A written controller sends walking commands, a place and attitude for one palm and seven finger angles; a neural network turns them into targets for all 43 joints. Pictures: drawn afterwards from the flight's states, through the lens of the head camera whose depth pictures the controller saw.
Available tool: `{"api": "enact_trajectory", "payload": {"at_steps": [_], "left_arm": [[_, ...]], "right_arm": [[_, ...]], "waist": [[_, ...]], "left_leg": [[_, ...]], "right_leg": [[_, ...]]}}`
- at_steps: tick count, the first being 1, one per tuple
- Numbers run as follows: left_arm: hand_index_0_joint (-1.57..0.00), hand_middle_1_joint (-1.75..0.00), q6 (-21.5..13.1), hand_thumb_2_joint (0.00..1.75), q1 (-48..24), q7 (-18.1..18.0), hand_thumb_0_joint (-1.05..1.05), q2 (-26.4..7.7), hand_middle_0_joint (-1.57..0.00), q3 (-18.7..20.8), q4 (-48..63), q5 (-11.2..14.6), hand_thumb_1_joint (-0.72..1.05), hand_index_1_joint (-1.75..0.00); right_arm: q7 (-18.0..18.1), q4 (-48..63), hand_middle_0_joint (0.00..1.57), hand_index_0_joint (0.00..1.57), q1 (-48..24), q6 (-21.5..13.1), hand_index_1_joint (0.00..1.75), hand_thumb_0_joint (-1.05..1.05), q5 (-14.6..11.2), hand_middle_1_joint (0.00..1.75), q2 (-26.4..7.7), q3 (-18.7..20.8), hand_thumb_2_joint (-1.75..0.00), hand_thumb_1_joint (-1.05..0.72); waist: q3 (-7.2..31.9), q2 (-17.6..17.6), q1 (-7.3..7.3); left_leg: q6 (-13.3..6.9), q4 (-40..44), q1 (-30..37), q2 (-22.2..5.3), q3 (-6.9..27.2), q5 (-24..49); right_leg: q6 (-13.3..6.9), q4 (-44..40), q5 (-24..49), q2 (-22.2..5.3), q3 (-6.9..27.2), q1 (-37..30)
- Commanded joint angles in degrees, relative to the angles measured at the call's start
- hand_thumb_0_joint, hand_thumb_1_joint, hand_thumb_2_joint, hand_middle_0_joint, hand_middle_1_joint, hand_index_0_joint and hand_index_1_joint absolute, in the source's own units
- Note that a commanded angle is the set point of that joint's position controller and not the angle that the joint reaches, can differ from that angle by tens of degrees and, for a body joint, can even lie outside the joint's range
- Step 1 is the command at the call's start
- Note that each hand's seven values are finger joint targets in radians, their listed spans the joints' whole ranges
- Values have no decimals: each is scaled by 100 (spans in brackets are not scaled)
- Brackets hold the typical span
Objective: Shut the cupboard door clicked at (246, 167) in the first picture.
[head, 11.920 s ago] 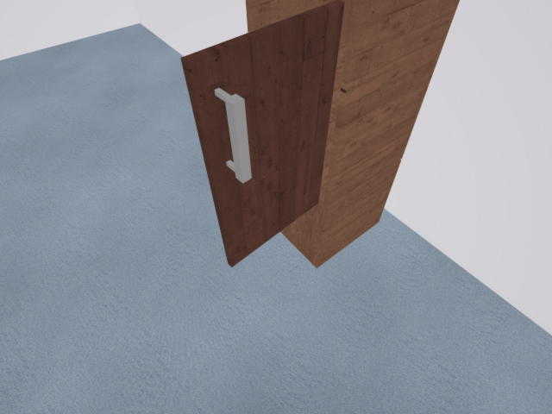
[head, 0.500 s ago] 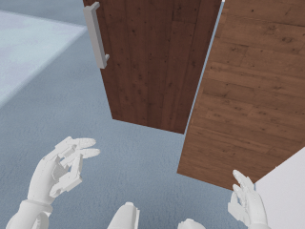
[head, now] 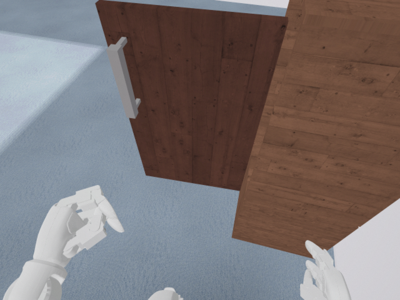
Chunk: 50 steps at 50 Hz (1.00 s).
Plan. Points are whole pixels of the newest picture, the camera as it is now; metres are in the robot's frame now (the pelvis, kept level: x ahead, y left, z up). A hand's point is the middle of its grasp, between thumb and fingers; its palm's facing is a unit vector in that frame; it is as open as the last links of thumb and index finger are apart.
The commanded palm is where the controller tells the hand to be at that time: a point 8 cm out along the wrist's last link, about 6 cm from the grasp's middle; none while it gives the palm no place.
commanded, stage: raise the hand and make a fist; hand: left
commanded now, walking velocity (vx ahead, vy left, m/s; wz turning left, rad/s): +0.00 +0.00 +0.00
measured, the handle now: (127, 80) +0.53 +0.21 +0.15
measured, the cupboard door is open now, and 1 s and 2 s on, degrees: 94 94 94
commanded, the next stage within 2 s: bring the fist close to the handle in 0.84 s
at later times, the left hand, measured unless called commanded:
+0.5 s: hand (91, 206) +0.22 +0.18 +0.15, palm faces -0.07 -1.00 -0.07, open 3.1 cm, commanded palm +0.20 +0.23 +0.15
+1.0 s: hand (103, 206) +0.23 +0.17 +0.15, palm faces -0.06 -1.00 -0.06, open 3.1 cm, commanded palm +0.22 +0.22 +0.15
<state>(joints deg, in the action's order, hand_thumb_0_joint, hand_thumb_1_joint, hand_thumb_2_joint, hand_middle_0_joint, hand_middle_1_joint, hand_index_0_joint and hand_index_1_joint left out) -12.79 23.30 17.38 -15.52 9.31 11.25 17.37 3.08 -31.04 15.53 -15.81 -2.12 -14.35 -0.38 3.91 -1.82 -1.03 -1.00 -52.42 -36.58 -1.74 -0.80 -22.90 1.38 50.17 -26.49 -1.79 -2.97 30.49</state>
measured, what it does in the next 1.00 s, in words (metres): stands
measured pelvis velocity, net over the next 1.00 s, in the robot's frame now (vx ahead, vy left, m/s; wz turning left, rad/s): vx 0.00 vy -0.03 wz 0.00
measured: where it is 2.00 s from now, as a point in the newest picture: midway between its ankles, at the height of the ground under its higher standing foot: outside the picture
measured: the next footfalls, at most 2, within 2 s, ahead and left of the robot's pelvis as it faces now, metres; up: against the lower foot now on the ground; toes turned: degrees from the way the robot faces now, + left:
none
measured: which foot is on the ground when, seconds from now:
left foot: down 0.00-1.00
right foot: down 0.00-1.00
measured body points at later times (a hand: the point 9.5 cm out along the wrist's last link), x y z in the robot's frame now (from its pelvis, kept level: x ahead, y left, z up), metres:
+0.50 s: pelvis +0.00 -0.02 +0.03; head +0.00 -0.03 +0.48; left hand +0.22 +0.23 +0.16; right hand +0.18 -0.23 -0.04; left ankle +0.04 +0.10 -0.69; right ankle -0.01 -0.14 -0.69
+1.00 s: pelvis +0.00 -0.03 +0.03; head +0.00 -0.05 +0.48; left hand +0.22 +0.22 +0.15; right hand +0.18 -0.26 -0.04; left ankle +0.04 +0.10 -0.69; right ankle -0.01 -0.14 -0.69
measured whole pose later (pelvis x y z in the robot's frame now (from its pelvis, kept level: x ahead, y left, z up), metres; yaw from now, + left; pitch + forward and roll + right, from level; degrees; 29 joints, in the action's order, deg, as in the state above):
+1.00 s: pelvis +0.00 -0.03 +0.03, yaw +0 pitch +0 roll +0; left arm -5.3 15.1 19.7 -16.5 12.5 6.1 19.1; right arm 4.2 -35.2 14.4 -17.4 -3.1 -15.0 -2.3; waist 1.8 -3.4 -1.9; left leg 0.8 -37.6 -21.3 -2.1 -0.7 -16.4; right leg -0.3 37.5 -21.2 -0.9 -3.4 16.5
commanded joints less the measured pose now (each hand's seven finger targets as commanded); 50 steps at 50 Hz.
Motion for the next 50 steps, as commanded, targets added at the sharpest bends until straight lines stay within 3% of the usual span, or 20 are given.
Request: {"api": "enact_trajectory", "payload": {"at_steps": [1, 3, 7, 10, 17, 19, 22, 24, 25, 28, 30, 32, 34, 37, 39, 43, 44, 47, 49, 50], "left_arm": [[-119, -138, -166, 90, -407, -12, 0, -678, -119, 514, 1291, 121, 90, -138], [-123, -142, -56, 90, -551, 29, 0, -684, -123, 471, 1363, 124, 90, -142], [-130, -150, 148, 90, -790, 98, 0, -774, -130, 541, 1381, 165, 90, -150], [-130, -150, 291, 90, -1032, 151, 0, -803, -130, 566, 1245, 199, 90, -150], [-130, -150, 470, 90, -1522, 250, 0, -1011, -130, 771, 1224, 271, 90, -150], [-130, -150, 538, 90, -1551, 270, 0, -1109, -130, 870, 1066, 303, 90, -150], [-130, -150, 628, 90, -1706, 314, 0, -1070, -130, 859, 1075, 352, 90, -150], [-130, -150, 718, 90, -1468, 326, 0, -1069, -130, 916, 679, 373, 90, -150], [-130, -150, 728, 90, -1456, 360, 0, -901, -130, 795, 717, 388, 90, -150], [-130, -150, 678, 90, -1507, 323, 0, -948, -130, 816, 821, 354, 90, -150], [-130, -150, 606, 90, -1514, 270, 0, -992, -130, 864, 863, 334, 90, -150], [-130, -150, 503, 90, -1601, 235, 0, -1014, -130, 874, 971, 315, 90, -150], [-130, -150, 413, 90, -1627, 155, 0, -1156, -130, 951, 972, 268, 90, -150], [-130, -150, 327, 90, -1631, 145, 0, -1019, -130, 858, 991, 267, 90, -150], [-130, -150, 331, 90, -1559, 139, 0, -1076, -130, 893, 832, 249, 90, -150], [-130, -150, 366, 90, -1597, 206, 0, -1000, -130, 823, 830, 269, 90, -150], [-130, -150, 400, 90, -1524, 215, 0, -1063, -130, 904, 675, 283, 90, -150], [-130, -150, 408, 90, -1599, 247, 0, -979, -130, 845, 757, 305, 90, -150], [-130, -150, 411, 90, -2138, 212, 0, -1268, -130, 1016, 446, 278, 90, -150], [-130, -150, 381, 90, -2361, 236, 0, -1159, -130, 934, 446, 272, 90, -150]], "right_arm": [[32, 972, 20, 20, -330, -223, 30, 0, -71, 30, -620, 170, -90, -90], [41, 1003, 20, 20, -355, -190, 30, 0, -77, 30, -630, 141, -90, -90], [55, 1025, 20, 20, -400, -140, 30, 0, -93, 30, -642, 82, -90, -90], [77, 1002, 20, 20, -456, -106, 30, 0, -103, 30, -643, 28, -90, -90], [118, 894, 20, 20, -625, -198, 30, 0, -129, 30, -627, -33, -90, -90], [123, 821, 20, 20, -653, -239, 30, 0, -138, 30, -650, -34, -90, -90], [131, 785, 20, 20, -725, -300, 30, 0, -161, 30, -630, -43, -90, -90], [133, 727, 20, 20, -725, -334, 30, 0, -172, 30, -662, -28, -90, -90], [125, 733, 20, 20, -746, -346, 30, 0, -175, 30, -629, -22, -90, -90], [124, 737, 20, 20, -759, -387, 30, 0, -174, 30, -654, -1, -90, -90], [118, 721, 20, 20, -752, -416, 30, 0, -154, 30, -653, 21, -90, -90], [126, 696, 20, 20, -756, -444, 30, 0, -153, 30, -656, 38, -90, -90], [129, 645, 20, 20, -713, -464, 30, 0, -136, 30, -675, 38, -90, -90], [139, 621, 20, 20, -725, -495, 30, 0, -149, 30, -653, 57, -90, -90], [137, 561, 20, 20, -689, -502, 30, 0, -140, 30, -674, 54, -90, -90], [148, 588, 20, 20, -720, -520, 30, 0, -153, 30, -672, 68, -90, -90], [154, 552, 20, 20, -699, -517, 30, 0, -142, 30, -687, 63, -90, -90], [155, 570, 20, 20, -739, -524, 30, 0, -150, 30, -670, 62, -90, -90], [202, 429, 20, 20, -666, -465, 30, 0, -136, 30, -732, 52, -90, -90], [217, 436, 20, 20, -688, -448, 30, 0, -142, 30, -713, 65, -90, -90]], "waist": [[908, -183, -7], [871, -333, 6], [844, -173, -1], [650, -100, 13], [668, -247, -79], [596, -33, -74], [566, -92, -117], [332, 197, -117], [330, 133, -122], [326, 8, -139], [386, 252, -122], [450, 4, -115], [357, 147, -82], [446, -114, -80], [331, 94, -72], [417, 46, -62], [309, 268, -63], [394, 109, -66], [153, 287, 22], [261, 161, 26]], "left_leg": [[26, 1179, 1330, 65, 363, 1316], [30, 1261, 1460, 66, 368, 1298], [12, 1406, 1591, 77, 356, 1281], [-18, 1517, 1621, 90, 322, 1187], [-31, 1796, 1894, 130, 264, 1126], [-55, 1837, 1908, 137, 252, 1126], [-53, 1957, 2000, 150, 213, 1126], [-67, 1950, 1901, 158, 184, 1073], [-71, 1975, 1912, 170, 153, 1060], [-62, 2016, 1961, 184, 125, 999], [-82, 1981, 1941, 186, 102, 1022], [-76, 1963, 2043, 189, 65, 1060], [-80, 1964, 1987, 174, 97, 1072], [-73, 1983, 2094, 189, 51, 1052], [-77, 1989, 2038, 173, 87, 1075], [-87, 2004, 2122, 186, 59, 1093], [-95, 1964, 2045, 175, 66, 1143], [-86, 1969, 2101, 179, 47, 1165], [-93, 1956, 1995, 165, 88, 1056], [-97, 1977, 2081, 169, 68, 1066]], "right_leg": [[-218, -738, 1582, 346, -230, -255], [-222, -826, 1583, 347, -225, -292], [-218, -1034, 1646, 354, -213, -503], [-210, -1231, 1610, 341, -189, -607], [-207, -1592, 1534, 296, -117, -938], [-190, -1724, 1519, 291, -66, -1034], [-179, -1847, 1516, 254, -48, -1125], [-150, -1993, 1402, 229, 49, -1106], [-140, -2012, 1385, 203, 66, -1104], [-143, -2049, 1262, 191, 79, -1097], [-109, -2093, 1221, 159, 158, -1147], [-115, -2087, 1254, 158, 175, -1137], [-112, -2075, 1255, 164, 169, -1170], [-114, -2074, 1263, 161, 154, -1136], [-116, -2092, 1289, 164, 160, -1176], [-91, -2081, 1404, 160, 135, -1127], [-77, -2115, 1456, 153, 193, -1172], [-78, -2083, 1510, 147, 162, -1158], [-69, -2146, 1315, 154, 212, -1058], [-76, -2115, 1317, 159, 189, -1044]]}}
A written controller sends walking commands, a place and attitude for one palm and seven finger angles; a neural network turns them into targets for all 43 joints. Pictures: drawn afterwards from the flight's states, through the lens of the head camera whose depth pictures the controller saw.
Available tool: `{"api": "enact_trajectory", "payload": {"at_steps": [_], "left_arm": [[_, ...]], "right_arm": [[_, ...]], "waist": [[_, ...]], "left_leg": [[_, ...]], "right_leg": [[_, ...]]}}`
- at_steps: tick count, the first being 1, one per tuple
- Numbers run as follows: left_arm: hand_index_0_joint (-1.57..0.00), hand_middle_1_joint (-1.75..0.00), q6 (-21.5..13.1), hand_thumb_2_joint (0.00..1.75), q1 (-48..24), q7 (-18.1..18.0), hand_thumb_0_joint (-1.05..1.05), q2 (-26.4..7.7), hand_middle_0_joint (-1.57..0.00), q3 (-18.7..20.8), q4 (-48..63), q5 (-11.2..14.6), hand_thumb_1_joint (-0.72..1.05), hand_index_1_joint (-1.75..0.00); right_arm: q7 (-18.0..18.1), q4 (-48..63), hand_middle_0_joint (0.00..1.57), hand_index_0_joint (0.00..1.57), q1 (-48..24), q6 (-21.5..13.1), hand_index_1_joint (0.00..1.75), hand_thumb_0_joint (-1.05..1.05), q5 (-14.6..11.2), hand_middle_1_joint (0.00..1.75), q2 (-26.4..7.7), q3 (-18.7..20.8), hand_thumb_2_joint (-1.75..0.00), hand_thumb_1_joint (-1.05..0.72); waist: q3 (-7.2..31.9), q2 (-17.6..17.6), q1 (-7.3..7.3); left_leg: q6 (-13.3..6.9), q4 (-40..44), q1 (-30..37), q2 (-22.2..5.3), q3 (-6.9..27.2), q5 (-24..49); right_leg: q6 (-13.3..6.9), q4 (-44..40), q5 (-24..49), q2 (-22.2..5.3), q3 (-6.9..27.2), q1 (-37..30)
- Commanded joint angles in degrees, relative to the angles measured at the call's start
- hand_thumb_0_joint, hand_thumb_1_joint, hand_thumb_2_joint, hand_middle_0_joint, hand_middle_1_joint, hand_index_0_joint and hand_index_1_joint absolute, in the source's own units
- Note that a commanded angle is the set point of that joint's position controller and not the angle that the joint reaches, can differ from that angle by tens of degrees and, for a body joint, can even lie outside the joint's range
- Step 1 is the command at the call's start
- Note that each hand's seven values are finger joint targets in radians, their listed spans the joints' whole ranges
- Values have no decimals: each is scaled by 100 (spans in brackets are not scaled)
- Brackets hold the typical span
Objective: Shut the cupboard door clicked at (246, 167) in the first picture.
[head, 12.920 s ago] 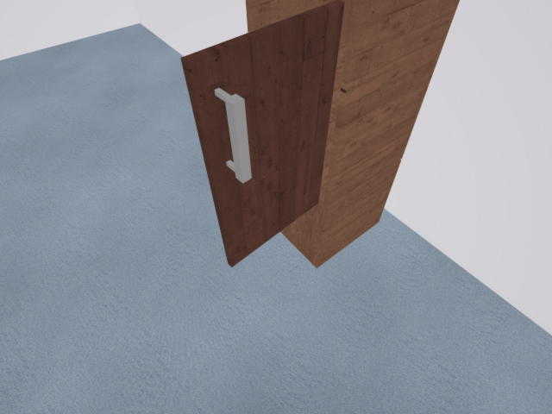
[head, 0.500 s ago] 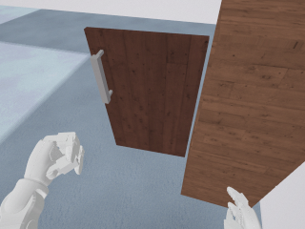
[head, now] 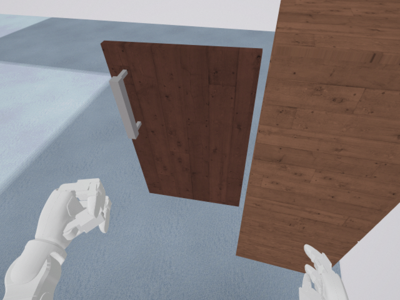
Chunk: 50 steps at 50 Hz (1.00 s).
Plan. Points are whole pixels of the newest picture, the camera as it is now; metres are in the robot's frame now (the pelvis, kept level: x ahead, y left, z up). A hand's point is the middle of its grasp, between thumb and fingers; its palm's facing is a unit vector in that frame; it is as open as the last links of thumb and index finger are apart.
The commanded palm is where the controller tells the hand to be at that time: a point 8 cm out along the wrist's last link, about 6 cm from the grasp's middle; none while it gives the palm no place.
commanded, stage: bring the fist close to the handle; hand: left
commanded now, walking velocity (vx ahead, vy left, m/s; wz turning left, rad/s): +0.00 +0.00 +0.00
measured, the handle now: (128, 105) +0.53 +0.24 +0.12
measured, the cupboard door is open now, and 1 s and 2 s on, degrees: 94 94 91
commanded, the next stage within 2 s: push the door shut along its arc in 1.34 s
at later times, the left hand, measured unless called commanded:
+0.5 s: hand (110, 165) +0.33 +0.21 +0.12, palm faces -0.06 -1.00 -0.05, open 3.1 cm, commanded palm +0.32 +0.26 +0.12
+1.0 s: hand (122, 129) +0.43 +0.21 +0.13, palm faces -0.06 -1.00 -0.02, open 3.1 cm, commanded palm +0.40 +0.27 +0.12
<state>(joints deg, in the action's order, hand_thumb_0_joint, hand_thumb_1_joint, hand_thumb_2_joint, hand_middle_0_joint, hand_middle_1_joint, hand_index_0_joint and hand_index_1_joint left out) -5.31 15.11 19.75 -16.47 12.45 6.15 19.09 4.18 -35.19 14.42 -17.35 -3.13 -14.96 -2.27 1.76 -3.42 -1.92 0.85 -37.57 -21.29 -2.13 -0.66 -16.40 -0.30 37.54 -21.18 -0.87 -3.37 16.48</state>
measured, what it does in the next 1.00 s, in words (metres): stands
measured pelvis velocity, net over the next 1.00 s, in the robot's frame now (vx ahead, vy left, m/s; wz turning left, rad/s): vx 0.01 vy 0.01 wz -0.03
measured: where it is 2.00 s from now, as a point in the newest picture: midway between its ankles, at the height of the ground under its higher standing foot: outside the picture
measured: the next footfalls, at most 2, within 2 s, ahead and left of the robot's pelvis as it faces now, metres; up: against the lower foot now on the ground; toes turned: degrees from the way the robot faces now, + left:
none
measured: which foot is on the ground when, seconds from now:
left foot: down 0.00-1.00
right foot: down 0.00-1.00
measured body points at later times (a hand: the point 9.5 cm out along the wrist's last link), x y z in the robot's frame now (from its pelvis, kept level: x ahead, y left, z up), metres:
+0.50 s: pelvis +0.01 +0.01 +0.00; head +0.02 -0.01 +0.45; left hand +0.33 +0.27 +0.13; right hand +0.16 -0.24 -0.09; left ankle +0.04 +0.13 -0.72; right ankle -0.01 -0.11 -0.72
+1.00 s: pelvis +0.01 +0.01 +0.00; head +0.05 +0.00 +0.45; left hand +0.43 +0.27 +0.13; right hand +0.10 -0.26 -0.11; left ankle +0.04 +0.13 -0.72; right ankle -0.01 -0.11 -0.72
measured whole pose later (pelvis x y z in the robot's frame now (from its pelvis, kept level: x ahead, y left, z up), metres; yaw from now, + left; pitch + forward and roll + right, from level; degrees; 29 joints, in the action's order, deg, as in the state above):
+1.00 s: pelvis +0.01 +0.01 +0.00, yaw -2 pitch +7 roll +0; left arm -8.9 -32.6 21.1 -25.1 19.2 -44.4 13.1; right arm 3.6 -38.3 18.1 -6.2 -2.9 -16.1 -1.2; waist 2.7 -1.4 3.2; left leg 0.1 -38.6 -27.8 -2.3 -2.5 -17.3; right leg 0.4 38.2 -21.1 -0.8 -1.4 23.6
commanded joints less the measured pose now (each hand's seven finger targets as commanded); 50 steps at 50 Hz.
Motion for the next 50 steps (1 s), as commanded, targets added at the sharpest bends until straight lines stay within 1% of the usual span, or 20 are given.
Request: {"api": "enact_trajectory", "payload": {"at_steps": [1, 3, 7, 10, 12, 15, 18, 19, 23, 24, 27, 29, 33, 37, 39, 43, 44, 47, 49, 50], "left_arm": [[-130, -150, -397, 90, -1856, 14, 0, -1003, -130, 508, 965, 94, 90, -150], [-130, -150, -404, 90, -2168, 11, 0, -1022, -130, 496, 766, 71, 90, -150], [-130, -150, -338, 90, -2735, 51, 0, -1067, -130, 421, 226, 30, 90, -150], [-130, -150, -234, 90, -2681, 79, 0, -1184, -130, 561, -209, -12, 90, -150], [-130, -150, -200, 90, -2965, 54, 0, -1163, -130, 538, -242, -25, 90, -150], [-130, -150, -185, 90, -3038, 3, 0, -1390, -130, 807, -575, -24, 90, -150], [-130, -150, -253, 90, -3398, -14, 0, -1397, -130, 805, -657, -52, 90, -150], [-130, -150, -270, 90, -3522, -23, 0, -1601, -130, 936, -766, -57, 90, -150], [-130, -150, -321, 90, -4075, 41, 0, -1458, -130, 727, -964, -123, 90, -150], [-130, -150, -315, 90, -4110, 36, 0, -1547, -130, 795, -1127, -109, 90, -150], [-130, -150, -323, 90, -4734, 63, 0, -1419, -130, 572, -1372, -148, 90, -150], [-130, -150, -328, 90, -4885, 31, 0, -1714, -130, 770, -1688, -186, 90, -150], [-130, -150, -398, 90, -5513, -11, 0, -1864, -130, 867, -2065, -282, 90, -150], [-130, -150, -437, 90, -5970, -15, 0, -1862, -130, 801, -2671, -353, 90, -150], [-130, -150, -461, 90, -6085, -16, 0, -2257, -130, 1112, -3103, -391, 90, -150], [-130, -150, -602, 90, -6766, 110, 0, -2060, -130, 826, -3474, -450, 90, -150], [-130, -150, -642, 90, -6777, 105, 0, -2281, -130, 980, -3629, -462, 90, -150], [-130, -150, -755, 90, -7161, 154, 0, -2409, -130, 1067, -3872, -482, 90, -150], [-130, -150, -786, 90, -6715, 203, 0, -2446, -130, 1132, -4033, -480, 90, -150], [-130, -150, -772, 90, -6666, 232, 0, -2317, -130, 1050, -4086, -462, 90, -150]], "right_arm": [[125, 838, 20, 20, -594, -294, 30, 0, -48, 30, -652, 250, -90, -90], [154, 801, 20, 20, -591, -283, 30, 0, -52, 30, -649, 239, -90, -90], [193, 712, 20, 20, -565, -244, 30, 0, -66, 30, -674, 240, -90, -90], [174, 714, 20, 20, -552, -168, 30, 0, -64, 30, -686, 241, -90, -90], [148, 749, 20, 20, -573, -136, 30, 0, -72, 30, -671, 244, -90, -90], [123, 739, 20, 20, -529, -51, 30, 0, -58, 30, -705, 264, -90, -90], [97, 760, 20, 20, -552, 6, 30, 0, -65, 30, -690, 270, -90, -90], [101, 730, 20, 20, -506, 39, 30, 0, -55, 30, -726, 272, -90, -90], [103, 686, 20, 20, -442, 112, 30, 0, -71, 30, -723, 299, -90, -90], [106, 669, 20, 20, -385, 140, 30, 0, -68, 30, -744, 309, -90, -90], [124, 595, 20, 20, -338, 198, 30, 0, -86, 30, -753, 322, -90, -90], [142, 529, 20, 20, -250, 271, 30, 0, -66, 30, -820, 324, -90, -90], [119, 489, 20, 20, -176, 392, 30, 0, -55, 30, -831, 349, -90, -90], [90, 448, 20, 20, -58, 533, 30, 0, -43, 30, -831, 345, -90, -90], [88, 389, 20, 20, 79, 629, 30, 0, -21, 30, -906, 364, -90, -90], [46, 401, 20, 20, 192, 746, 30, 0, -34, 30, -891, 381, -90, -90], [47, 372, 20, 20, 274, 788, 30, 0, -17, 30, -929, 397, -90, -90], [28, 342, 20, 20, 389, 871, 30, 0, -16, 30, -955, 428, -90, -90], [5, 414, 20, 20, 452, 940, 30, 0, -5, 30, -973, 445, -90, -90], [-9, 449, 20, 20, 422, 961, 30, 0, -25, 30, -950, 438, -90, -90]], "waist": [[552, 206, 163], [664, 75, 162], [824, 196, 176], [912, 320, 80], [1059, 114, 64], [1100, 452, 61], [1201, 148, 62], [1189, 339, 86], [1315, -15, 194], [1260, 294, 209], [1232, 83, 319], [1275, 327, 313], [1582, 86, 329], [1592, 71, 385], [1620, 400, 390], [1706, 33, 501], [1766, 234, 491], [1938, 83, 540], [2042, 141, 424], [1942, 116, 450]], "left_leg": [[-286, 485, 656, 212, 52, 436], [-271, 525, 746, 210, 73, 416], [-278, 570, 802, 200, 105, 414], [-270, 581, 741, 191, 76, 682], [-251, 578, 833, 199, 55, 828], [-264, 553, 736, 188, 16, 970], [-235, 560, 848, 187, -12, 1045], [-249, 528, 796, 172, -6, 1067], [-229, 499, 965, 171, -20, 1244], [-251, 466, 899, 154, -14, 1227], [-232, 488, 960, 161, 3, 1050], [-253, 470, 871, 148, 30, 1031], [-217, 453, 981, 151, 45, 1161], [-222, 391, 899, 157, 36, 1213], [-258, 332, 766, 138, 29, 1289], [-233, 276, 794, 158, 12, 1266], [-260, 237, 734, 139, 26, 1295], [-252, 185, 751, 152, 2, 1393], [-260, 168, 687, 153, 3, 1501], [-268, 167, 629, 162, -26, 1491]], "right_leg": [[91, -825, 858, 71, 210, 382], [66, -778, 854, 89, 144, 383], [60, -785, 874, 77, 150, 364], [36, -733, 1212, 66, 135, 195], [24, -668, 1407, 58, 98, 170], [45, -669, 1593, 52, 128, 96], [17, -613, 1647, 65, 97, 141], [24, -640, 1671, 61, 142, 63], [-1, -566, 1838, 85, 108, 217], [16, -603, 1843, 87, 131, 175], [6, -618, 1637, 101, 114, 405], [-5, -638, 1587, 98, 145, 348], [-38, -548, 1670, 98, 133, 380], [-44, -518, 1761, 101, 148, 436], [-32, -512, 1887, 103, 178, 338], [-47, -448, 1867, 119, 186, 568], [-48, -443, 1898, 118, 193, 470], [-39, -382, 2058, 130, 212, 532], [-58, -355, 2139, 137, 216, 370], [-46, -354, 2223, 136, 227, 415]]}}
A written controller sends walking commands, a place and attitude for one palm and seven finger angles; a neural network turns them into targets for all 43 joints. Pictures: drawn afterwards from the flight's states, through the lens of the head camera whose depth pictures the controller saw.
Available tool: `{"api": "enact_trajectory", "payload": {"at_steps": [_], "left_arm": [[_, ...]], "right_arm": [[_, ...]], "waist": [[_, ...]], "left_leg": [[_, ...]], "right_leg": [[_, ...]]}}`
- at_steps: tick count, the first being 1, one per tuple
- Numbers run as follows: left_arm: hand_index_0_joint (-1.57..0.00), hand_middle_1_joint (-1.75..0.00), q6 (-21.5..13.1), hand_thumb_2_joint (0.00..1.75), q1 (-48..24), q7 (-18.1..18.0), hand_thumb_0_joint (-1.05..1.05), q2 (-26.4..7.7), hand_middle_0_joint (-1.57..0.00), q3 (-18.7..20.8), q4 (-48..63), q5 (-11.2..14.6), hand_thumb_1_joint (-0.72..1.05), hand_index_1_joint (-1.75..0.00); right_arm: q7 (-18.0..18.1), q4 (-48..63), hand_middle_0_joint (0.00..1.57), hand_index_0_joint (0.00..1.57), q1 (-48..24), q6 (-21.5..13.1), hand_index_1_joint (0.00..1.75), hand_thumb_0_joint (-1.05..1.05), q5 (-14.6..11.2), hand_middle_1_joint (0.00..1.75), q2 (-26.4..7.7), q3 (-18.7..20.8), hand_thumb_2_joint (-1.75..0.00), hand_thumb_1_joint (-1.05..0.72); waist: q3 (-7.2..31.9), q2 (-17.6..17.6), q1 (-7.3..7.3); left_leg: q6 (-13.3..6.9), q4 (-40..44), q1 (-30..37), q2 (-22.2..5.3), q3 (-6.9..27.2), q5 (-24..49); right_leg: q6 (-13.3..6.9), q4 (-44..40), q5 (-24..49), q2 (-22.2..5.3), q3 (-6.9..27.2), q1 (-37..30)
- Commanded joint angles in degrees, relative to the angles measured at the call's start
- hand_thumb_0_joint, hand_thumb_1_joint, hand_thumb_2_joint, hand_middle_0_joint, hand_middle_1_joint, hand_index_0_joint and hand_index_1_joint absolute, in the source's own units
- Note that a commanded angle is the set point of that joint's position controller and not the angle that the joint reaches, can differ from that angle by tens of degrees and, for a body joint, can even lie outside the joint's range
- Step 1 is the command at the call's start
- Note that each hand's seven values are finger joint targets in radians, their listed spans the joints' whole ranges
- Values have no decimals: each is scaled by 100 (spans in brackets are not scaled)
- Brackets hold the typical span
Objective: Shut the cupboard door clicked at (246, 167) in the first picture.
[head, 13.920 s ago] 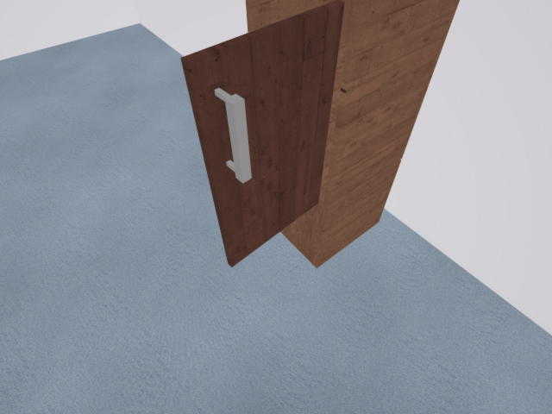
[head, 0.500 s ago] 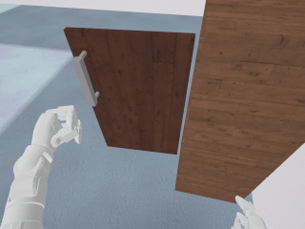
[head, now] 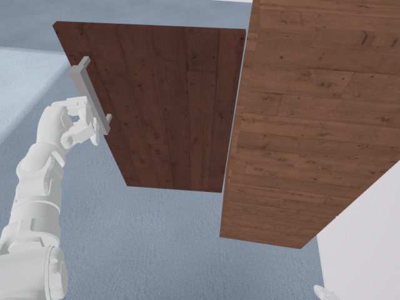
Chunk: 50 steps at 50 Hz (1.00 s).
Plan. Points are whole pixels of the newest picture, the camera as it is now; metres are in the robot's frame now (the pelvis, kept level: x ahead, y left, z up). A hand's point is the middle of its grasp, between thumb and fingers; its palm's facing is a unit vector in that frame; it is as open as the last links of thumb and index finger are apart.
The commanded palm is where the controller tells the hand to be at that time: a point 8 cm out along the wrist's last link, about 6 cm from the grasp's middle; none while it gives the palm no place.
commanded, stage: bring the fist close to the handle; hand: left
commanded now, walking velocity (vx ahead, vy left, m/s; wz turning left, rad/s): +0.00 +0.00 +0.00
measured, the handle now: (95, 98) +0.51 +0.24 +0.12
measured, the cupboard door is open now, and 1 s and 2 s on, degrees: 94 91 74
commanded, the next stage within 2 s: push the door shut along its arc in 0.34 s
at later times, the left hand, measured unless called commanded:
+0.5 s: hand (88, 128) +0.41 +0.23 +0.12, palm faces -0.04 -1.00 +0.00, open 3.1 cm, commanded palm +0.39 +0.27 +0.12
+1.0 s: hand (99, 111) +0.46 +0.21 +0.13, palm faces -0.15 -0.99 -0.01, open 3.1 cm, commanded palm +0.46 +0.25 +0.12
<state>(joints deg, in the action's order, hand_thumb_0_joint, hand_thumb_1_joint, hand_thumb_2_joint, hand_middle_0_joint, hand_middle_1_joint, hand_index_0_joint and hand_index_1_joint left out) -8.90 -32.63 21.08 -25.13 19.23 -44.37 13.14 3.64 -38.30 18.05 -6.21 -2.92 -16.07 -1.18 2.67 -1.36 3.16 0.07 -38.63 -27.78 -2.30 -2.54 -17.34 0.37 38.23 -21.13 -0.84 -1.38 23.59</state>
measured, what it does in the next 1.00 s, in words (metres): stands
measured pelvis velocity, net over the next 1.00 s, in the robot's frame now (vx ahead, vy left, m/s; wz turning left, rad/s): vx -0.01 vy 0.01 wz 0.01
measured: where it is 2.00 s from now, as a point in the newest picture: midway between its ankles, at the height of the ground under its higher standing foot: outside the picture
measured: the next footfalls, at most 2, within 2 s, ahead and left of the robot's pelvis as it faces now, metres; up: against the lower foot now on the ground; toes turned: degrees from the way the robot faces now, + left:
none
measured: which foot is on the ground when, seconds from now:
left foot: down 0.00-1.00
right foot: down 0.00-1.00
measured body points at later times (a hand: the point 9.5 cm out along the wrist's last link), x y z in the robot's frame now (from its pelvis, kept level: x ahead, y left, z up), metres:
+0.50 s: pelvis +0.00 +0.01 +0.00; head +0.04 +0.01 +0.45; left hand +0.41 +0.28 +0.13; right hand +0.10 -0.26 -0.11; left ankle +0.02 +0.12 -0.72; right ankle -0.02 -0.12 -0.72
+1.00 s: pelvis -0.01 +0.01 -0.01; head +0.06 +0.01 +0.43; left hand +0.46 +0.27 +0.13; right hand +0.03 -0.27 -0.13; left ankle +0.02 +0.12 -0.72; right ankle -0.02 -0.12 -0.72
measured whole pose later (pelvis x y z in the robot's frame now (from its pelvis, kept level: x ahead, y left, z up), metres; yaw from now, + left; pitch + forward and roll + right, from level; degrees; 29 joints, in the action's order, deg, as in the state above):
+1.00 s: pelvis -0.01 +0.01 -0.01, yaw +1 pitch +11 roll -2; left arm -13.6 -50.7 27.6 -31.5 17.5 -64.5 11.9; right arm 3.8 -40.2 21.1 -2.7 -2.4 -17.3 -1.0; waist 3.1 -1.4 6.1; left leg -0.5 -44.4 -37.3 -2.3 -1.3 -18.6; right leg 0.8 42.6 -21.9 -0.8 -2.3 31.9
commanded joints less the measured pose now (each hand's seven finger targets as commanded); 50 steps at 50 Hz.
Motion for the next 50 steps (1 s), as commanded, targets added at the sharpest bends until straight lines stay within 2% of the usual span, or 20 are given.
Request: {"api": "enact_trajectory", "payload": {"at_steps": [1, 3, 4, 10, 12, 14, 17, 20, 23, 27, 30, 31, 34, 37, 41, 43, 44, 45, 47, 50], "left_arm": [[-130, -150, -410, 90, -1944, 113, 0, -1516, -130, 429, 896, 137, 90, -150], [-130, -150, -434, 90, -2073, 135, 0, -1447, -130, 355, 919, 137, 90, -150], [-130, -150, -461, 90, -1959, 122, 0, -1677, -130, 553, 993, 149, 90, -150], [-130, -150, -572, 90, -2171, 88, 0, -1668, -130, 537, 1168, 158, 90, -150], [-130, -150, -599, 90, -2327, 95, 0, -1556, -130, 417, 1253, 136, 90, -150], [-130, -150, -602, 90, -2249, 78, 0, -1771, -130, 592, 1228, 138, 90, -150], [-130, -150, -554, 90, -2262, 135, 0, -1464, -130, 354, 1241, 152, 90, -150], [-130, -150, -490, 90, -2188, 140, 0, -1513, -130, 393, 1130, 181, 90, -150], [-130, -150, -462, 90, -2130, 166, 0, -1414, -130, 321, 1240, 190, 90, -150], [-130, -150, -456, 90, -2842, 206, 0, -1462, -130, 181, 986, 148, 90, -150], [-130, -150, -529, 90, -3298, 242, 0, -1581, -130, 157, 793, 95, 90, -150], [-130, -150, -545, 90, -3549, 280, 0, -1318, -130, -99, 655, 78, 90, -150], [-130, -150, -609, 90, -3758, 328, 0, -1569, -130, 48, 105, 49, 90, -150], [-130, -150, -649, 90, -3928, 418, 0, -1589, -130, 29, -286, 1, 90, -150], [-130, -150, -745, 90, -4109, 568, 0, -1756, -130, 97, -520, -16, 90, -150], [-130, -150, -771, 90, -4443, 657, 0, -1638, -130, -80, -575, -37, 90, -150], [-130, -150, -800, 90, -4552, 682, 0, -1663, -130, -72, -588, -7, 90, -150], [-130, -150, -819, 90, -4655, 701, 0, -1783, -130, -38, -630, -45, 90, -150], [-130, -150, -821, 90, -4831, 762, 0, -1616, -130, -191, -660, -55, 90, -150], [-130, -150, -784, 90, -5244, 835, 0, -1702, -130, -249, -924, -58, 90, -150]], "right_arm": [[42, 736, 20, 20, 112, -121, 30, 0, -45, 30, -858, 339, -90, -90], [29, 766, 20, 20, 135, -75, 30, 0, -49, 30, -858, 355, -90, -90], [34, 782, 20, 20, 171, -46, 30, 0, -35, 30, -890, 370, -90, -90], [65, 781, 20, 20, 177, 24, 30, 0, -50, 30, -855, 370, -90, -90], [66, 781, 20, 20, 176, 18, 30, 0, -49, 30, -837, 371, -90, -90], [76, 755, 20, 20, 228, 42, 30, 0, -29, 30, -874, 376, -90, -90], [64, 776, 20, 20, 176, 41, 30, 0, -55, 30, -822, 366, -90, -90], [71, 797, 20, 20, 172, 64, 30, 0, -59, 30, -843, 361, -90, -90], [55, 856, 20, 20, 128, 74, 30, 0, -68, 30, -833, 360, -90, -90], [87, 754, 20, 20, 156, 106, 30, 0, -73, 30, -865, 329, -90, -90], [119, 703, 20, 20, 175, 116, 30, 0, -60, 30, -890, 306, -90, -90], [116, 667, 20, 20, 193, 100, 30, 0, -51, 30, -871, 287, -90, -90], [130, 552, 20, 20, 313, 127, 30, 0, -22, 30, -950, 288, -90, -90], [103, 530, 20, 20, 354, 121, 30, 0, -6, 30, -966, 288, -90, -90], [86, 501, 20, 20, 478, 164, 30, 0, 7, 30, -1016, 317, -90, -90], [89, 448, 20, 20, 529, 168, 30, 0, 9, 30, -1023, 329, -90, -90], [101, 419, 20, 20, 590, 169, 30, 0, 19, 30, -1040, 341, -90, -90], [109, 374, 20, 20, 605, 173, 30, 0, 19, 30, -1068, 351, -90, -90], [96, 324, 20, 20, 673, 158, 30, 0, 31, 30, -1064, 360, -90, -90], [136, 182, 20, 20, 770, 152, 30, 0, 37, 30, -1119, 353, -90, -90]], "waist": [[1847, 10, -47], [1779, -74, -19], [1942, 4, -88], [1833, -118, 26], [1904, -380, 38], [2009, -201, 19], [1964, -333, 57], [1852, -101, 62], [1946, -232, 29], [1661, -144, 212], [1811, -304, 261], [1793, -305, 339], [1827, -117, 356], [1900, -278, 360], [2105, -166, 407], [2053, -298, 528], [2115, -100, 571], [2145, -260, 577], [2211, -450, 623], [2109, -350, 783]], "left_leg": [[-183, 284, 1215, 170, 170, 1533], [-184, 285, 1222, 169, 171, 1505], [-204, 259, 1222, 169, 169, 1615], [-215, 285, 1255, 158, 168, 1417], [-194, 291, 1365, 163, 178, 1394], [-222, 246, 1382, 154, 204, 1488], [-190, 261, 1466, 150, 212, 1547], [-208, 267, 1346, 140, 218, 1448], [-185, 257, 1457, 148, 232, 1599], [-190, 237, 1394, 134, 280, 1336], [-185, 184, 1484, 141, 316, 1301], [-172, 190, 1528, 139, 357, 1286], [-185, 108, 1393, 142, 369, 1212], [-151, 54, 1319, 140, 394, 1212], [-172, -71, 1207, 134, 375, 1338], [-168, -108, 1232, 125, 398, 1256], [-200, -150, 1196, 125, 406, 1260], [-184, -160, 1197, 115, 422, 1215], [-165, -189, 1300, 118, 460, 1201], [-188, -253, 1136, 103, 494, 1013]], "right_leg": [[-104, -416, 2177, 140, 7, -265], [-109, -426, 2102, 158, 1, -169], [-116, -405, 2236, 154, 18, -364], [-94, -446, 2029, 196, 23, -171], [-110, -438, 1927, 202, 11, -94], [-116, -433, 2022, 210, 18, -203], [-120, -421, 2050, 216, -29, -87], [-108, -438, 2014, 214, -34, -86], [-130, -405, 2119, 212, -42, -107], [-121, -439, 1859, 219, -48, 187], [-140, -405, 1763, 198, -30, 279], [-139, -381, 1699, 197, -65, 404], [-147, -353, 1637, 188, -37, 432], [-153, -267, 1605, 177, -36, 577], [-131, -184, 1778, 188, -10, 590], [-129, -172, 1653, 207, -12, 825], [-120, -167, 1648, 217, -23, 800], [-121, -151, 1581, 216, -12, 895], [-130, -140, 1476, 225, -29, 1069], [-120, -129, 1284, 246, -39, 1299]]}}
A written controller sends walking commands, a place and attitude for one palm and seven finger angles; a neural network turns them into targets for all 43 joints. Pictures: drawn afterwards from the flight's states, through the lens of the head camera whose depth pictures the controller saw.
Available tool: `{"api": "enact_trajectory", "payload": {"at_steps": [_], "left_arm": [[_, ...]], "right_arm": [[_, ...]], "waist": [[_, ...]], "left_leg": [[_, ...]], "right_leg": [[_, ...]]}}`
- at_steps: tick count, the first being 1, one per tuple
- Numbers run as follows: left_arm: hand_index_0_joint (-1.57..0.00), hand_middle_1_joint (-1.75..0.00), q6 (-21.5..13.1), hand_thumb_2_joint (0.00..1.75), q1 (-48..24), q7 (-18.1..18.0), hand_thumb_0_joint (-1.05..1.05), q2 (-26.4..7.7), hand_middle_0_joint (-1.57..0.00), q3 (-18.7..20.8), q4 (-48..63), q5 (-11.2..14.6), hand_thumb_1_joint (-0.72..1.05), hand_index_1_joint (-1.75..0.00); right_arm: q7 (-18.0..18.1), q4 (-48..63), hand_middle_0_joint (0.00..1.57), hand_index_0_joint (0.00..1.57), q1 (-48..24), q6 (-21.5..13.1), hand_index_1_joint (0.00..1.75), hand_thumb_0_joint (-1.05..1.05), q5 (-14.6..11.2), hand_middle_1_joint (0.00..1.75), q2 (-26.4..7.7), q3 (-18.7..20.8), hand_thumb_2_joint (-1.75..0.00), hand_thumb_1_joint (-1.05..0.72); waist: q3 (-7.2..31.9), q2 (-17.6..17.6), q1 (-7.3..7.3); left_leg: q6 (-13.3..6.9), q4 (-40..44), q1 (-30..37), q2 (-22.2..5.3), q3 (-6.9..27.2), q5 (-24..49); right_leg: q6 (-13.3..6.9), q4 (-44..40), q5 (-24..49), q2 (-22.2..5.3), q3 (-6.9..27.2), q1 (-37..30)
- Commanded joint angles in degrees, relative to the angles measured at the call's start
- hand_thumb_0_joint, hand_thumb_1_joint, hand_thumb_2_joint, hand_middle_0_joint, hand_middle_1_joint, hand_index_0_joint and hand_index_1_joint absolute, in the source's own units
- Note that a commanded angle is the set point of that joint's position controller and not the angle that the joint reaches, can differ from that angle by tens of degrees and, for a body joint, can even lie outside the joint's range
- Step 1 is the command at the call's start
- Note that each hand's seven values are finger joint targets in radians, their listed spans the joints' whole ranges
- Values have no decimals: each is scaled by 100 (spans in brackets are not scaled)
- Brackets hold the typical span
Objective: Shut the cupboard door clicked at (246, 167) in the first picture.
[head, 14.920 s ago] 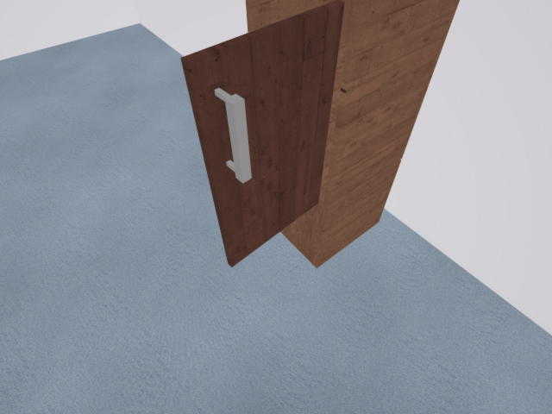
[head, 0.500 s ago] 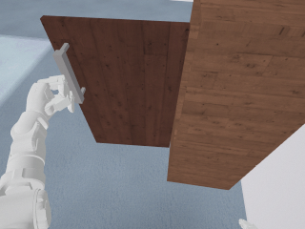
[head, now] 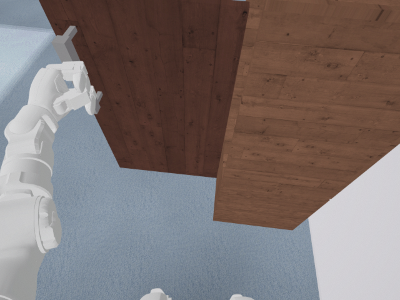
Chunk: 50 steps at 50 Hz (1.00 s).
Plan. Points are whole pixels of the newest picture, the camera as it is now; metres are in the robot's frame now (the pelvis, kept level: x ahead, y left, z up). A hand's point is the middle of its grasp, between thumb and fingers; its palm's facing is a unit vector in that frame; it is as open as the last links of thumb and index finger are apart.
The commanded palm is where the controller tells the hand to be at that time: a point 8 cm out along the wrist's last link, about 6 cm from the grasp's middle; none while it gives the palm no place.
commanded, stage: push the door shut along its arc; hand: left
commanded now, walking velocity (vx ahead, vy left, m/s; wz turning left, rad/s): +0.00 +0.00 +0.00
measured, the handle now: (83, 73) +0.54 +0.23 +0.13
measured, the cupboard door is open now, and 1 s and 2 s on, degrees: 91 74 63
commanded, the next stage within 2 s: pull the fist back off the door in 1.34 s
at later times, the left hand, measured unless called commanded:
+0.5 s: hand (104, 75) +0.52 +0.18 +0.14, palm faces -0.25 -0.97 +0.00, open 3.1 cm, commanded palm +0.54 +0.20 +0.13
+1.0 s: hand (135, 58) +0.57 +0.12 +0.14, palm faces -0.37 -0.93 -0.01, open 3.0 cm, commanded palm +0.60 +0.15 +0.13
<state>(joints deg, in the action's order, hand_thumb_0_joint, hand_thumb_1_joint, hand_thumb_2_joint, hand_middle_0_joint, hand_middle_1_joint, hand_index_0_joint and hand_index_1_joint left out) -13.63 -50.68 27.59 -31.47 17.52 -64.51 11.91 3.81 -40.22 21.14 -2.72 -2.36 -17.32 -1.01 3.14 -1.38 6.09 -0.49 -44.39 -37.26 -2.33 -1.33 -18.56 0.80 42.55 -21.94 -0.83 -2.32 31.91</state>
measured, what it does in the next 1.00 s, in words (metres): stands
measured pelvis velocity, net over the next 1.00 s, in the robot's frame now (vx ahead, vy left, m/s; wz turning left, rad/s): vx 0.00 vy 0.01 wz -0.05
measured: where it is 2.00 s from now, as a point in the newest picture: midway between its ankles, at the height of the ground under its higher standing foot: outside the picture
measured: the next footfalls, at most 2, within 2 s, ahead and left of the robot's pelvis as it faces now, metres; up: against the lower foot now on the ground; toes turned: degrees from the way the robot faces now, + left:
none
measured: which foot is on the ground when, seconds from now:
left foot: down 0.00-1.00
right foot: down 0.00-1.00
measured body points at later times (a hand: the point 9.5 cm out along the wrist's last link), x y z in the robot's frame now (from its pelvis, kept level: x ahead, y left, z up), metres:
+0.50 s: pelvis -0.01 +0.01 -0.02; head +0.11 +0.02 +0.41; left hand +0.53 +0.23 +0.15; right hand -0.03 -0.28 -0.12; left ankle +0.03 +0.11 -0.71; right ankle -0.01 -0.13 -0.71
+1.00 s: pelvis +0.00 +0.01 -0.03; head +0.15 +0.01 +0.39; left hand +0.59 +0.17 +0.15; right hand -0.07 -0.26 -0.13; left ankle +0.03 +0.11 -0.71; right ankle -0.01 -0.13 -0.71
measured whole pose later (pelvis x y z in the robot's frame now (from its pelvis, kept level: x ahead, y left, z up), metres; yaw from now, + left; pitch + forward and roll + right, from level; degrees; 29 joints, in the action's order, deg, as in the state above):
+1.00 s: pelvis +0.00 +0.01 -0.03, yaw -3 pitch +22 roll -3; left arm -8.4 -79.5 30.9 -41.7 16.4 -80.1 2.9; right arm 3.4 -40.8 24.2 -2.3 0.5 -16.6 -2.4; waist 3.0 -3.1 15.0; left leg -1.0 -55.3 -55.2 -4.4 -1.2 -22.5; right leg 1.1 51.4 -24.3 1.1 -1.7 49.3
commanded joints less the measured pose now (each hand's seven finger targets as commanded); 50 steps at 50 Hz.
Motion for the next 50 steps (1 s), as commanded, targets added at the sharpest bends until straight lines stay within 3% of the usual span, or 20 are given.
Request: {"api": "enact_trajectory", "payload": {"at_steps": [1, 3, 5, 8, 10, 12, 15, 16, 18, 20, 23, 25, 27, 29, 34, 39, 40, 45, 48, 50], "left_arm": [[-130, -150, -288, 90, -3583, 208, 0, -1030, -130, -124, 1004, 70, 90, -150], [-130, -150, -291, 90, -3801, 245, 0, -1085, -130, -150, 987, 21, 90, -150], [-130, -150, -274, 90, -3881, 286, 0, -1170, -130, -107, 837, 15, 90, -150], [-130, -150, -223, 90, -4203, 319, 0, -1059, -130, -270, 661, -26, 90, -150], [-130, -150, -251, 90, -4425, 310, 0, -1400, -130, -46, 684, -39, 90, -150], [-130, -150, -209, 90, -4527, 326, 0, -1141, -130, -264, 576, -77, 90, -150], [-130, -150, -205, 90, -4726, 295, 0, -1466, -130, -52, 546, -140, 90, -150], [-130, -150, -175, 90, -4758, 297, 0, -1352, -130, -180, 457, -166, 90, -150], [-130, -150, -109, 90, -4810, 288, 0, -1501, -130, -106, 224, -223, 90, -150], [-130, -150, -124, 90, -5061, 290, 0, -1627, -130, -48, 238, -246, 90, -150], [-130, -150, -55, 90, -5179, 312, 0, -1555, -130, -195, 85, -342, 90, -150], [-130, -150, -88, 90, -5381, 339, 0, -1491, -130, -217, 229, -341, 90, -150], [-130, -150, 7, 90, -5455, 367, 0, -1299, -130, -327, 62, -334, 90, -150], [-130, -150, 51, 90, -5532, 350, 0, -1378, -130, -247, 23, -271, 90, -150], [-130, -150, 90, 90, -5695, 266, 0, -1697, -130, -74, -37, -464, 90, -150], [-130, -150, 136, 90, -5705, 235, 0, -2104, -130, 159, -298, -613, 90, -150], [-130, -150, 99, 90, -5799, 233, 0, -2355, -130, 284, -242, -709, 90, -150], [-130, -150, 108, 90, -5799, 275, 0, -2210, -130, 175, -183, -797, 90, -150], [-130, -150, 273, 90, -5927, 356, 0, -1985, -130, -13, -386, -740, 90, -150], [-130, -150, 255, 90, -6089, 373, 0, -1974, -130, -60, -350, -714, 90, -150]], "right_arm": [[122, 335, 20, 20, 491, -218, 30, 0, -23, 30, -1000, 340, -90, -90], [122, 273, 20, 20, 570, -250, 30, 0, -2, 30, -1024, 344, -90, -90], [132, 219, 20, 20, 636, -273, 30, 0, 17, 30, -1054, 348, -90, -90], [128, 138, 20, 20, 717, -312, 30, 0, 32, 30, -1072, 342, -90, -90], [133, 110, 20, 20, 794, -333, 30, 0, 50, 30, -1113, 345, -90, -90], [116, 96, 20, 20, 803, -352, 30, 0, 61, 30, -1086, 332, -90, -90], [109, 89, 20, 20, 898, -365, 30, 0, 84, 30, -1134, 338, -90, -90], [106, 73, 20, 20, 856, -367, 30, 0, 84, 30, -1105, 329, -90, -90], [107, 64, 20, 20, 911, -363, 30, 0, 88, 30, -1132, 308, -90, -90], [114, 73, 20, 20, 959, -380, 30, 0, 90, 30, -1166, 302, -90, -90], [114, 25, 20, 20, 1023, -364, 30, 0, 112, 30, -1156, 297, -90, -90], [104, 26, 20, 20, 1084, -378, 30, 0, 137, 30, -1167, 323, -90, -90], [97, -3, 20, 20, 1097, -372, 30, 0, 149, 30, -1164, 319, -90, -90], [111, -40, 20, 20, 1140, -369, 30, 0, 172, 30, -1175, 283, -90, -90], [92, -2, 20, 20, 1240, -304, 30, 0, 203, 30, -1141, 269, -90, -90], [87, 95, 20, 20, 1332, -199, 30, 0, 236, 30, -1133, 230, -90, -90], [95, 132, 20, 20, 1362, -162, 30, 0, 238, 30, -1157, 245, -90, -90], [73, 177, 20, 20, 1425, -49, 30, 0, 253, 30, -1127, 294, -90, -90], [62, 94, 20, 20, 1402, -12, 30, 0, 247, 30, -1135, 294, -90, -90], [84, 56, 20, 20, 1443, -14, 30, 0, 238, 30, -1154, 277, -90, -90]], "waist": [[2033, -336, 549], [2178, -575, 568], [2335, -514, 602], [2237, -610, 713], [2465, -685, 693], [2400, -742, 757], [2664, -771, 761], [2554, -839, 793], [2404, -702, 823], [2562, -835, 862], [2540, -783, 926], [2885, -1095, 933], [2725, -981, 1020], [2697, -913, 1034], [2955, -967, 1026], [3055, -751, 1027], [3164, -905, 1013], [3328, -926, 1054], [3073, -755, 1165], [3072, -904, 1215]], "left_leg": [[-145, 303, 2070, 104, 370, 1039], [-125, 271, 2128, 102, 417, 1042], [-129, 185, 2162, 90, 455, 1126], [-119, 136, 2076, 69, 479, 909], [-114, 63, 2091, 67, 511, 1038], [-116, 21, 2070, 54, 516, 978], [-112, -70, 2100, 44, 558, 1099], [-119, -97, 2012, 44, 522, 964], [-125, -126, 1811, 30, 528, 895], [-122, -178, 1859, 23, 528, 936], [-123, -277, 1751, 3, 552, 990], [-94, -365, 2126, -9, 596, 1313], [-98, -395, 2071, -25, 620, 1223], [-127, -427, 1978, -5, 611, 1284], [-146, -607, 1881, 10, 568, 1642], [-175, -717, 1522, 41, 507, 1763], [-161, -766, 1524, 16, 487, 1826], [-164, -855, 1656, 24, 468, 2075], [-189, -875, 1448, 38, 433, 1887], [-191, -906, 1537, 18, 431, 1895]], "right_leg": [[-152, -594, 1281, 250, 77, 566], [-173, -545, 1185, 250, 67, 694], [-178, -494, 1193, 269, 46, 780], [-179, -469, 948, 275, 19, 1086], [-191, -391, 1019, 289, 21, 1049], [-188, -381, 934, 294, 11, 1250], [-193, -291, 968, 313, -1, 1285], [-186, -311, 875, 309, 5, 1373], [-186, -277, 840, 321, -13, 1406], [-175, -227, 860, 327, 3, 1476], [-183, -157, 875, 342, -33, 1587], [-199, -70, 1014, 361, -54, 1762], [-197, -61, 927, 372, -98, 1945], [-215, -33, 958, 388, -133, 1895], [-210, 91, 1239, 414, -121, 1793], [-191, 192, 1511, 442, -108, 1493], [-178, 225, 1594, 435, -63, 1492], [-169, 259, 1819, 470, -70, 1539], [-161, 215, 1802, 487, -103, 1589], [-162, 228, 1740, 493, -108, 1721]]}}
